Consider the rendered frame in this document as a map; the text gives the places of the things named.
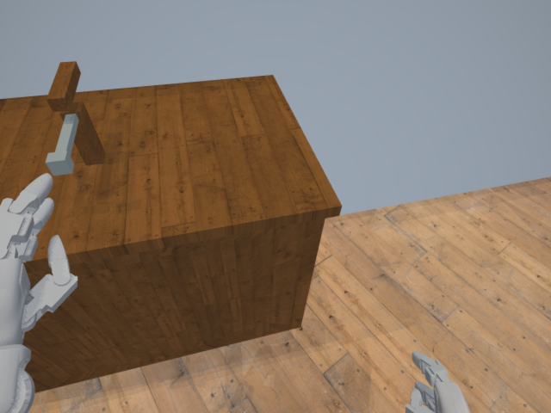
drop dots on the left robot forearm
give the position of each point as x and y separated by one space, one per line
16 385

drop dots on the counter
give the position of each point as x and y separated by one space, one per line
192 219

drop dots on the right robot hand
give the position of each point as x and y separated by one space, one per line
446 397

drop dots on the tap lever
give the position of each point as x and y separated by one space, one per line
60 162

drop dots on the left robot hand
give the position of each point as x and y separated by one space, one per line
21 220

